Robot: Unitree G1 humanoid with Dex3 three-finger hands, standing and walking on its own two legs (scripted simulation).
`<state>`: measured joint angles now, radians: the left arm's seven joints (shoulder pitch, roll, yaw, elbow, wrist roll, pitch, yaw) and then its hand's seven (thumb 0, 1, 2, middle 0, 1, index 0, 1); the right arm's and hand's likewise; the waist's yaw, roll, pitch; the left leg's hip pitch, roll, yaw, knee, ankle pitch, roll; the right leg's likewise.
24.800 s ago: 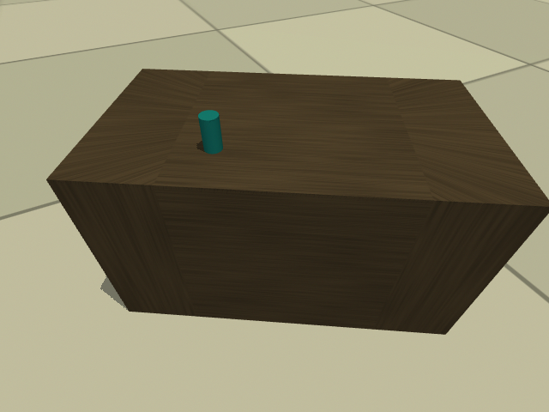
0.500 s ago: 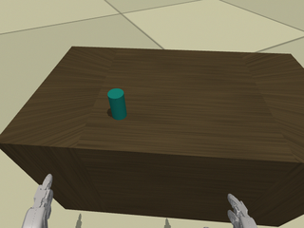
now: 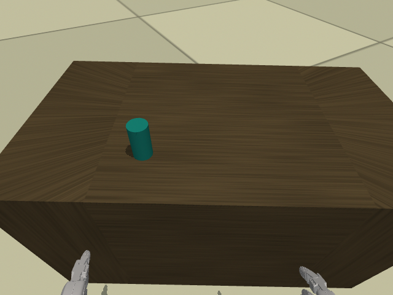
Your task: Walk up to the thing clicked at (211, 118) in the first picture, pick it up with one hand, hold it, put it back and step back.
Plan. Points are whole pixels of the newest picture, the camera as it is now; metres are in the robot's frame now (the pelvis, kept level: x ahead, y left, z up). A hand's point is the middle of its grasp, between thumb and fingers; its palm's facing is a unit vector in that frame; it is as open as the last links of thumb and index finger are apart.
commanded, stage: home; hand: left
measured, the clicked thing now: (140, 140) +0.53 +0.16 +0.03
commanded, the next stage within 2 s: stand in 2.00 s
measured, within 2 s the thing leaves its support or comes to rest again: neither
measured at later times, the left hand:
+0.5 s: hand out of the picture +0.16 +0.17 -0.06, palm faces +0.12 -0.96 -0.26, open 17.5 cm
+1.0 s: hand out of the picture +0.16 +0.17 -0.05, palm faces +0.12 -0.96 -0.27, open 17.5 cm
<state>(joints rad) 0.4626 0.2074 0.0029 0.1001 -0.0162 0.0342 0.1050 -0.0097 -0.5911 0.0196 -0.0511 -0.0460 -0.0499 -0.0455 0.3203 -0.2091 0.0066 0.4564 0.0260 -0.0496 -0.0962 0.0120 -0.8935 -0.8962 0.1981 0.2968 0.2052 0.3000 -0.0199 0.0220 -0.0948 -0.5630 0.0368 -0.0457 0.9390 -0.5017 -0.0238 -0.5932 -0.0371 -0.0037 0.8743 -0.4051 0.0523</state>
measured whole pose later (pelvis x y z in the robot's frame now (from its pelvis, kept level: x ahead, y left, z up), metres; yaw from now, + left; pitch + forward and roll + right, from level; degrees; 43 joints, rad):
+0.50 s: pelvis -0.01 -0.01 +0.00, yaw +1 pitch +7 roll -2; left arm 0.47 0.20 -0.01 0.01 -0.01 0.19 0.13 -0.01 -0.55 0.05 -0.06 -0.05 -0.06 -0.05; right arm 0.27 -0.21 0.01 0.50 0.01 -0.12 -0.13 0.01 -0.90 -0.90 0.20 0.30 0.21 0.30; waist -0.02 0.02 -0.09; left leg -0.59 0.04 -0.07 0.96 -0.50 -0.04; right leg -0.61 -0.03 -0.02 0.90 -0.41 0.04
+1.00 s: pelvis -0.01 -0.01 -0.01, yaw +1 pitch +7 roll -2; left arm 0.47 0.20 -0.01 -0.01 -0.01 0.23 0.13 -0.01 -0.55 0.05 -0.06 -0.05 -0.06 -0.05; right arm 0.29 -0.20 0.02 0.51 0.01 -0.14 -0.15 0.01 -0.90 -0.90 0.20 0.30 0.21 0.30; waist -0.02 0.03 -0.11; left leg -0.60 0.04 -0.07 0.98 -0.50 -0.03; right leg -0.62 -0.03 -0.02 0.91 -0.40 0.04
